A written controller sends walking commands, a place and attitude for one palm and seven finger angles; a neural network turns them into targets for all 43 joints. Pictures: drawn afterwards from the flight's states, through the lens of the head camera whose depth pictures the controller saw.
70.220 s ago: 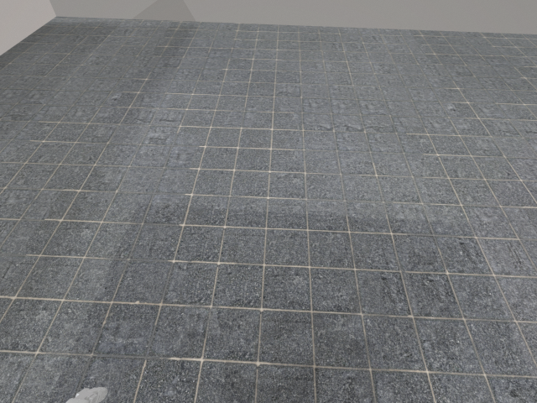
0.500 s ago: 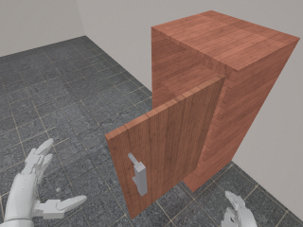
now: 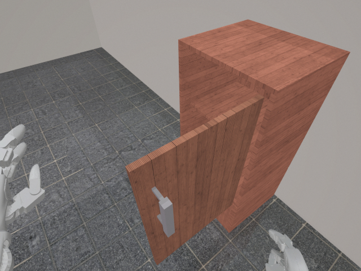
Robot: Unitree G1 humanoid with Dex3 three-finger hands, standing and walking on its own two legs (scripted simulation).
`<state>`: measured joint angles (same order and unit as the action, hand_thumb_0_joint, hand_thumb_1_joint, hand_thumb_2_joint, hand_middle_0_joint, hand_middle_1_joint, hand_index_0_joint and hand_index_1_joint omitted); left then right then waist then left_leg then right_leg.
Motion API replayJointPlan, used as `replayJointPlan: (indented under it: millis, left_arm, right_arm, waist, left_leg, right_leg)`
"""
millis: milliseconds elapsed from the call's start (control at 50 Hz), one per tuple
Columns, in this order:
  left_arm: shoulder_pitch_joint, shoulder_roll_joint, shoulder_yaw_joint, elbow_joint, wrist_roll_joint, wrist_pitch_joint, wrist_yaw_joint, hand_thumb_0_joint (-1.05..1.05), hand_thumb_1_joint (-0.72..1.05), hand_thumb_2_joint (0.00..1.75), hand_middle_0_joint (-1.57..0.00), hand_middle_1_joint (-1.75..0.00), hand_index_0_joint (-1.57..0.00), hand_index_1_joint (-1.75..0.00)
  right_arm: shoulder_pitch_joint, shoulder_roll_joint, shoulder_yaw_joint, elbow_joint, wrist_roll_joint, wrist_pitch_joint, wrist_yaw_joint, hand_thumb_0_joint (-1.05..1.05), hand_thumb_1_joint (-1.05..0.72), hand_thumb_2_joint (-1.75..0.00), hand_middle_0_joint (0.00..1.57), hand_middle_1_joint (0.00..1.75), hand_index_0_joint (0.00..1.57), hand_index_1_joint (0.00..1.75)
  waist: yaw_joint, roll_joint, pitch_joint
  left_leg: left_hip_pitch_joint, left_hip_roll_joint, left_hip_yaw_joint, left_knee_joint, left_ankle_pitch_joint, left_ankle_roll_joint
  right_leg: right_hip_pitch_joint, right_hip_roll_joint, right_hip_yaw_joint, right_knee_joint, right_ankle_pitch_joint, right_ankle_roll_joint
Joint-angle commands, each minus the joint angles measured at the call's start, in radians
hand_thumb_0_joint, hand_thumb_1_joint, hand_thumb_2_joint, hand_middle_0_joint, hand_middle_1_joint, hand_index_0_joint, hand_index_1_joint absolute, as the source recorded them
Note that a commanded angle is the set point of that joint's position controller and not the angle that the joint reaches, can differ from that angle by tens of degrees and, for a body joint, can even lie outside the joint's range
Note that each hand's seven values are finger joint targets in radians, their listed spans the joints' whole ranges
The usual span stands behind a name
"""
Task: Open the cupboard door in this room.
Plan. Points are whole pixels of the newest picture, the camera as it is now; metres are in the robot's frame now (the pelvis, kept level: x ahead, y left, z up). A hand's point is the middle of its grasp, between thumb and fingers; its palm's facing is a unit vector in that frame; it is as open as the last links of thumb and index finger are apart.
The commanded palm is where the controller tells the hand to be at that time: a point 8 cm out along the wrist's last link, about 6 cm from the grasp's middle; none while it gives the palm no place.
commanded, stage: draw the hand back to the body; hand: left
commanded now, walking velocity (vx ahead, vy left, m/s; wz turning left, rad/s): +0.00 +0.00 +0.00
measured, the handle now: (162, 212) +0.27 +0.09 -0.03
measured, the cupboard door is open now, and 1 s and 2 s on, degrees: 91 91 91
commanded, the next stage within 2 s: step back with the hand held close in 0.26 s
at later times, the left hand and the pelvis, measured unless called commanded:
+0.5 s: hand (50, 194) +0.18 +0.24 +0.16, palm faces +0.44 -0.79 -0.42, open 7.4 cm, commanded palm +0.13 +0.28 +0.17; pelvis -0.01 -0.02 +0.00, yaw -1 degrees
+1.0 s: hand (26, 217) +0.15 +0.26 +0.16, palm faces +0.39 -0.78 -0.49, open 7.4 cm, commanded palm +0.09 +0.30 +0.17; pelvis -0.06 +0.01 -0.01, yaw -2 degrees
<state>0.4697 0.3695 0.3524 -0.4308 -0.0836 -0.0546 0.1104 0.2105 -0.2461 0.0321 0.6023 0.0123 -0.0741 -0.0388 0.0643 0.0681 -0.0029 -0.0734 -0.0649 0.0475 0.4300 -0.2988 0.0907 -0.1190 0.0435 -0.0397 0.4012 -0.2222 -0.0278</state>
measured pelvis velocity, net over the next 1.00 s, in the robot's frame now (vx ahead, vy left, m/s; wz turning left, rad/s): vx -0.06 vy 0.01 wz -0.04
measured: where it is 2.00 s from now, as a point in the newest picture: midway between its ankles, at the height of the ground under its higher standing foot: outside the picture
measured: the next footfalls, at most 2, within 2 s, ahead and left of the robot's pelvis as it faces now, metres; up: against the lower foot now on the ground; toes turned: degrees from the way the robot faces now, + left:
none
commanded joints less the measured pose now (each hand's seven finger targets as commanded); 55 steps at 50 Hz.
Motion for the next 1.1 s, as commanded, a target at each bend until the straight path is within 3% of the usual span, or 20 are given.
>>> replayJointPlan:
  millis: [0,80,260,340,360,380,400,420,500,540,560,620,720,860,1000,1080]
  left_arm:
    - [-0.050,0.158,0.086,-0.187,0.002,-0.059,0.002,0.00,0.90,0.90,-0.20,-0.30,-0.20,-0.30]
    - [-0.079,0.190,0.109,-0.233,0.006,-0.067,0.010,0.00,0.90,0.90,-0.20,-0.30,-0.20,-0.30]
    - [-0.075,0.172,0.094,-0.175,-0.001,-0.067,0.010,0.00,0.90,0.90,-0.20,-0.30,-0.20,-0.30]
    - [-0.071,0.170,0.093,-0.171,-0.002,-0.075,0.010,0.00,0.90,0.90,-0.20,-0.30,-0.20,-0.30]
    - [-0.167,0.188,0.087,-0.200,0.002,-0.078,0.014,0.00,0.90,0.90,-0.20,-0.30,-0.20,-0.30]
    - [-0.261,0.325,0.239,-0.232,0.017,-0.126,0.027,0.00,0.90,0.90,-0.20,-0.30,-0.20,-0.30]
    - [-0.148,0.239,0.186,-0.128,0.019,-0.134,0.019,0.00,0.90,0.90,-0.20,-0.30,-0.20,-0.30]
    - [-0.100,0.198,0.148,-0.113,0.024,-0.142,0.012,0.00,0.90,0.90,-0.20,-0.30,-0.20,-0.30]
    - [-0.026,0.188,0.125,-0.161,0.030,-0.171,0.012,0.00,0.90,0.90,-0.20,-0.30,-0.20,-0.30]
    - [0.014,0.209,0.150,-0.176,0.029,-0.172,0.019,0.00,0.90,0.90,-0.20,-0.30,-0.20,-0.30]
    - [0.023,0.227,0.169,-0.185,0.028,-0.171,0.022,0.00,0.90,0.90,-0.20,-0.30,-0.20,-0.30]
    - [0.060,0.241,0.196,-0.188,0.024,-0.164,0.028,0.00,0.90,0.90,-0.20,-0.30,-0.20,-0.30]
    - [0.080,0.242,0.197,-0.201,0.025,-0.165,0.038,0.00,0.90,0.90,-0.20,-0.30,-0.20,-0.30]
    - [0.049,0.247,0.208,-0.258,0.052,-0.185,0.050,0.00,0.90,0.90,-0.20,-0.30,-0.20,-0.30]
    - [-0.032,0.219,0.199,-0.248,0.074,-0.205,0.051,0.00,0.90,0.90,-0.20,-0.30,-0.20,-0.30]
    - [-0.055,0.202,0.186,-0.226,0.079,-0.210,0.046,0.00,0.90,0.90,-0.20,-0.30,-0.20,-0.30]
  right_arm:
    - [-0.133,-0.114,-0.046,-0.165,0.004,-0.052,-0.013,0.00,-0.90,-0.90,0.20,0.30,0.20,0.30]
    - [-0.139,-0.108,-0.044,-0.161,0.004,-0.063,-0.021,0.00,-0.90,-0.90,0.20,0.30,0.20,0.30]
    - [-0.151,-0.103,-0.045,-0.144,0.007,-0.072,-0.026,0.00,-0.90,-0.90,0.20,0.30,0.20,0.30]
    - [-0.148,-0.099,-0.046,-0.138,0.006,-0.073,-0.025,0.00,-0.90,-0.90,0.20,0.30,0.20,0.30]
    - [-0.156,-0.103,-0.045,-0.131,0.006,-0.074,-0.026,0.00,-0.90,-0.90,0.20,0.30,0.20,0.30]
    - [-0.131,-0.117,-0.054,-0.164,0.015,-0.066,-0.032,0.00,-0.90,-0.90,0.20,0.30,0.20,0.30]
    - [-0.115,-0.102,-0.057,-0.140,0.008,-0.054,-0.033,0.00,-0.90,-0.90,0.20,0.30,0.20,0.30]
    - [-0.116,-0.106,-0.059,-0.142,0.004,-0.044,-0.027,0.00,-0.90,-0.90,0.20,0.30,0.20,0.30]
    - [-0.125,-0.119,-0.068,-0.158,0.003,-0.026,-0.026,0.00,-0.90,-0.90,0.20,0.30,0.20,0.30]
    - [-0.123,-0.121,-0.073,-0.171,0.004,-0.010,-0.030,0.00,-0.90,-0.90,0.20,0.30,0.20,0.30]
    - [-0.128,-0.124,-0.076,-0.175,0.004,-0.004,-0.033,0.00,-0.90,-0.90,0.20,0.30,0.20,0.30]
    - [-0.128,-0.114,-0.082,-0.197,0.010,0.019,-0.037,0.00,-0.90,-0.90,0.20,0.30,0.20,0.30]
    - [-0.122,-0.118,-0.088,-0.211,0.014,0.034,-0.043,0.00,-0.90,-0.90,0.20,0.30,0.20,0.30]
    - [-0.113,-0.133,-0.092,-0.221,0.007,0.010,-0.053,0.00,-0.90,-0.90,0.20,0.30,0.20,0.30]
    - [-0.085,-0.134,-0.097,-0.214,-0.003,-0.014,-0.059,0.00,-0.90,-0.90,0.20,0.30,0.20,0.30]
    - [-0.084,-0.128,-0.094,-0.208,-0.006,-0.018,-0.058,0.00,-0.90,-0.90,0.20,0.30,0.20,0.30]
  waist:
    - [0.001,-0.010,-0.046]
    - [0.003,0.028,-0.066]
    - [0.000,-0.006,-0.001]
    - [-0.002,-0.010,-0.024]
    - [-0.010,0.003,-0.037]
    - [-0.052,-0.055,0.038]
    - [-0.060,-0.098,0.015]
    - [-0.061,-0.092,-0.006]
    - [-0.059,0.006,-0.097]
    - [-0.057,-0.029,-0.134]
    - [-0.054,-0.005,-0.147]
    - [-0.057,-0.061,-0.166]
    - [-0.065,-0.053,-0.150]
    - [-0.054,0.029,-0.103]
    - [-0.066,-0.003,-0.040]
    - [-0.072,-0.046,-0.020]
  left_leg:
    - [-0.072,0.125,-0.120,-0.089,0.308,-0.097]
    - [-0.078,0.113,-0.111,-0.085,0.285,-0.090]
    - [-0.090,0.103,-0.098,-0.092,0.190,-0.069]
    - [-0.070,0.097,-0.087,-0.083,0.190,-0.060]
    - [-0.065,0.094,-0.091,-0.080,0.187,-0.058]
    - [-0.123,0.114,-0.108,-0.045,0.080,-0.039]
    - [-0.095,0.103,-0.104,0.001,0.069,-0.035]
    - [-0.080,0.099,-0.098,0.017,0.078,-0.036]
    - [-0.090,0.123,-0.102,-0.029,0.173,-0.040]
    - [-0.118,0.137,-0.111,-0.048,0.231,-0.041]
    - [-0.133,0.142,-0.119,-0.050,0.276,-0.045]
    - [-0.172,0.151,-0.117,-0.035,0.312,-0.045]
    - [-0.240,0.152,-0.129,-0.024,0.222,-0.036]
    - [-0.455,0.209,-0.210,-0.121,0.000,0.004]
    - [-0.613,0.262,-0.271,-0.177,-0.295,0.030]
    - [-0.664,0.258,-0.267,-0.152,-0.347,0.039]
  right_leg:
    - [0.069,-0.036,0.060,-0.034,0.153,-0.016]
    - [0.092,-0.037,0.075,-0.036,0.171,-0.021]
    - [0.065,-0.040,0.094,-0.074,0.111,-0.023]
    - [0.065,-0.045,0.102,-0.084,0.112,-0.019]
    - [0.069,-0.047,0.111,-0.086,0.113,-0.021]
    - [-0.053,-0.106,0.254,-0.143,0.140,-0.016]
    - [-0.080,-0.142,0.275,-0.164,0.119,-0.020]
    - [-0.095,-0.154,0.282,-0.170,0.114,-0.018]
    - [-0.035,-0.142,0.221,-0.081,0.244,-0.014]
    - [0.011,-0.126,0.192,-0.025,0.328,-0.005]
    - [0.031,-0.124,0.183,0.003,0.373,-0.009]
    - [0.048,-0.121,0.183,0.045,0.439,-0.004]
    - [0.026,-0.133,0.204,0.061,0.396,-0.007]
    - [0.088,-0.076,0.174,0.172,0.222,0.012]
    - [0.089,-0.057,0.170,0.287,0.102,0.021]
    - [0.095,-0.072,0.188,0.296,0.091,0.015]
